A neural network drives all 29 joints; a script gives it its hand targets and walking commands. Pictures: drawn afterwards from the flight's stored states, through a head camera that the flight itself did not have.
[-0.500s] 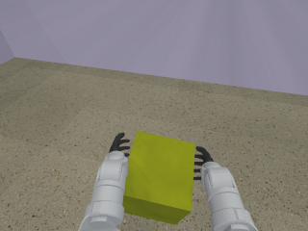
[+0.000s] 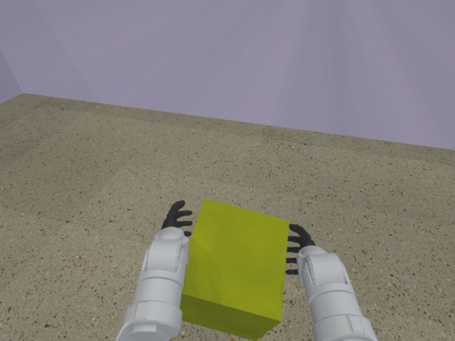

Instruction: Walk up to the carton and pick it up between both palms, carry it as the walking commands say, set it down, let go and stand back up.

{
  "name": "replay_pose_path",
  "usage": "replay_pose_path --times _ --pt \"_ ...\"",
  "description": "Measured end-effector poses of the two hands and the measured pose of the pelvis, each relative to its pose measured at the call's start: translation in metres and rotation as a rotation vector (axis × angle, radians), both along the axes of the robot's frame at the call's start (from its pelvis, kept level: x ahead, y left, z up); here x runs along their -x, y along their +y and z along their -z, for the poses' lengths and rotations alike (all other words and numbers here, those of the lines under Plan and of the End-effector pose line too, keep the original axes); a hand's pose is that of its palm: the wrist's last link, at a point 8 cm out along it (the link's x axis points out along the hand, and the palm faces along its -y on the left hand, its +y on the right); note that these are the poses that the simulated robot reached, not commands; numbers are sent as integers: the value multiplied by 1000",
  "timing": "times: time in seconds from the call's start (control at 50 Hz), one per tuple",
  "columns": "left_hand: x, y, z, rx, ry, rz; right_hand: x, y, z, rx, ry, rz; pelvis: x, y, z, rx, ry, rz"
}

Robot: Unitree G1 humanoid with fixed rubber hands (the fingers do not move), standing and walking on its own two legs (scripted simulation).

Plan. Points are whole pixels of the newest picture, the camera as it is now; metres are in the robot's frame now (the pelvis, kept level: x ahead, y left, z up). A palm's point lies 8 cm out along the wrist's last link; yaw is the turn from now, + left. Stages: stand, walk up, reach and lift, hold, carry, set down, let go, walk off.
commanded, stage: hold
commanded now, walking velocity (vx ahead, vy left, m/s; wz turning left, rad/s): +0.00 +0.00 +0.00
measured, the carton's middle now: (230, 270) +0.29 +0.02 -0.04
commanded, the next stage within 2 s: carry in 0.74 s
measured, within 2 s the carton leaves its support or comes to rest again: neither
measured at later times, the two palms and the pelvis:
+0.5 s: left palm (172, 239) +0.29 +0.13 +0.06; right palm (310, 261) +0.27 -0.12 +0.03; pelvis -0.01 +0.00 +0.00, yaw +0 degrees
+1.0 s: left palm (175, 235) +0.29 +0.12 +0.07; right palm (310, 254) +0.28 -0.12 +0.03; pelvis -0.03 +0.00 -0.03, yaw -2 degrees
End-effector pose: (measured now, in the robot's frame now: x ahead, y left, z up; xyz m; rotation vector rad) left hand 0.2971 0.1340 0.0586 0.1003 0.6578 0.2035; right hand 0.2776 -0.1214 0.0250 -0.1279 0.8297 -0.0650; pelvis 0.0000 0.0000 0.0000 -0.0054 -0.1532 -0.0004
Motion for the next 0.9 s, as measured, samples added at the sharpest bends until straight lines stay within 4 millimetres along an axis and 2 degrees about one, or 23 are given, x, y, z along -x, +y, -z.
replay_pose_path --times 0.36,0.74,0.9 --pt "6 -4 -3 -1 -8 -8 6 -3 -1 5 2 -7 8 -2 2 0 -8 4" --pt "5 -1 -3 5 -12 -10 4 -2 -2 0 2 -14 5 -2 1 2 -1 -2" --pt "5 -4 -4 14 -46 -72 -6 2 -2 53 -11 -15 17 1 17 -2 115 4"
